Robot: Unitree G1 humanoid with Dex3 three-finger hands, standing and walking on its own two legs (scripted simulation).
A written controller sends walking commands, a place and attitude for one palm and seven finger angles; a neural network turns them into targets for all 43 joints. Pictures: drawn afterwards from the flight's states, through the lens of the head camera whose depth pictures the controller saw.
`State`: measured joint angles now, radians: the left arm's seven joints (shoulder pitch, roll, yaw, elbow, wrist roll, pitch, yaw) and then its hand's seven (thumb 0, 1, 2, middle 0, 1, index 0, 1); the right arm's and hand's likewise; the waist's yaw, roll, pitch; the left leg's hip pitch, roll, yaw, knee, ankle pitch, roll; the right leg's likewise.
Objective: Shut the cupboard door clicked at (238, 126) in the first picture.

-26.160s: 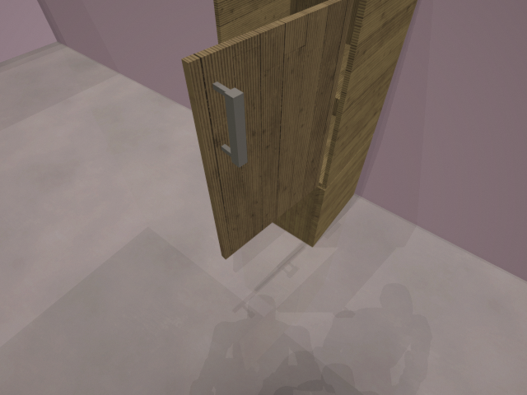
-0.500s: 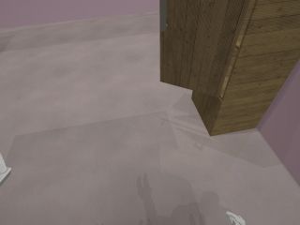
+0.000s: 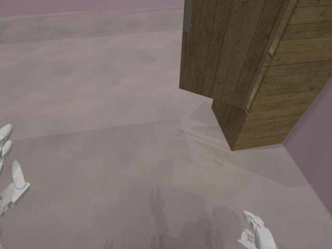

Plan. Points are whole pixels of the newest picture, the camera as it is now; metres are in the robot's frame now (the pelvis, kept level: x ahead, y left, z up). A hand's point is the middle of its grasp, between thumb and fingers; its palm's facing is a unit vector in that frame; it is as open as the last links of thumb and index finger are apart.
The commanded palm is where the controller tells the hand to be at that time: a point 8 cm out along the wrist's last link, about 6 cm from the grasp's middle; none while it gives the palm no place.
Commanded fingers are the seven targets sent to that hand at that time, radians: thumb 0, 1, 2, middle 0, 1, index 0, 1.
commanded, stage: stop stepping back and stand still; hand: left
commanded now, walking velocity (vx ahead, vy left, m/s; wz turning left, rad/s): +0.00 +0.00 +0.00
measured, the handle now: (190, 11) +1.04 -0.03 +0.12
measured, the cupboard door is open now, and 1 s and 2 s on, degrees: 53 53 53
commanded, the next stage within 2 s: let the arm hang, fingers relaxed in 0.06 s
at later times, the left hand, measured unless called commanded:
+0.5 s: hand out of the picture +0.03 +0.18 -0.17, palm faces -0.01 -0.99 -0.16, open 7.2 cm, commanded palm none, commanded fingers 0.00 0.90 0.90 -0.20 -0.30 -0.20 -0.30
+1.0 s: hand out of the picture -0.05 +0.19 -0.17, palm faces +0.01 -0.98 -0.21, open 7.3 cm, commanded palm none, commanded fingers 0.00 0.90 0.90 -0.20 -0.30 -0.20 -0.30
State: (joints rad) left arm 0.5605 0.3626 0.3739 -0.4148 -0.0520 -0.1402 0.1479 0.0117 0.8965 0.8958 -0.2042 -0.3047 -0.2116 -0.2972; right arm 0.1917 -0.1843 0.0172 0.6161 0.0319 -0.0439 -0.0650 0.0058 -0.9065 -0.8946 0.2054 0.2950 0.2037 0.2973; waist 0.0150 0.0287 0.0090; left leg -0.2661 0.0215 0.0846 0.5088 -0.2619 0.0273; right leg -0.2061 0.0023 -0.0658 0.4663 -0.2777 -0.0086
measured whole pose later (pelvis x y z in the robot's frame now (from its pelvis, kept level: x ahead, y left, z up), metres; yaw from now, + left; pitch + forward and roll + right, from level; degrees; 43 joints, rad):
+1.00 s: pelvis -0.03 +0.02 +0.01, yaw +0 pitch -1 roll +0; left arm 0.31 0.14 0.00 1.15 0.01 0.00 0.03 0.00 0.92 0.90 -0.19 -0.30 -0.20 -0.29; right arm 0.29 -0.14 0.01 1.13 -0.01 0.01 -0.02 0.01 -0.92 -0.89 0.20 0.29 0.20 0.30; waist -0.01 0.03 0.03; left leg -0.19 -0.02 0.10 0.37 -0.16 0.06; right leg -0.17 -0.03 -0.05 0.40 -0.21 0.01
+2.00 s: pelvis +0.01 +0.01 +0.01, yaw +0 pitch -1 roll +0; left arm 0.26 0.16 0.01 1.16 0.01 -0.02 0.02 0.00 0.91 0.90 -0.20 -0.30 -0.20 -0.30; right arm 0.25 -0.17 0.01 1.14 -0.01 -0.01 -0.03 0.00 -0.91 -0.89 0.20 0.29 0.20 0.30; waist -0.02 0.00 0.05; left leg -0.14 -0.02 0.10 0.35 -0.20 0.05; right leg -0.10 -0.03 -0.05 0.34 -0.23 0.01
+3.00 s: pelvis +0.31 +0.07 -0.01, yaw +1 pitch +0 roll +1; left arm 0.18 0.15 0.06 0.99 0.02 0.01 0.02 0.00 0.92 0.90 -0.20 -0.30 -0.20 -0.30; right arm 0.16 -0.17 -0.04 0.98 -0.01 0.02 -0.03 0.00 -0.91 -0.89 0.20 0.29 0.20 0.30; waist 0.00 0.01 0.16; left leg -0.45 0.03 0.01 1.20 -0.44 -0.03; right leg -0.35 0.10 -0.03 0.50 -0.15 -0.12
